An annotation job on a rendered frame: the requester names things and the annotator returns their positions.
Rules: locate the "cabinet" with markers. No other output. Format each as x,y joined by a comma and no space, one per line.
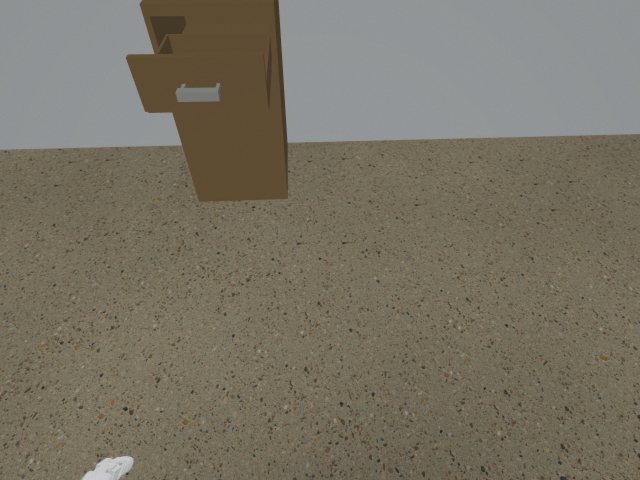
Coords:
232,155

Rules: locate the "drawer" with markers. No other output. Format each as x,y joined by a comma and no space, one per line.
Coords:
240,62

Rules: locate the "handle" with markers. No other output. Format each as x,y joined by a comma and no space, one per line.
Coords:
184,94

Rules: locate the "left robot hand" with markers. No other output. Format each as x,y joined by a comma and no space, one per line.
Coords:
110,469

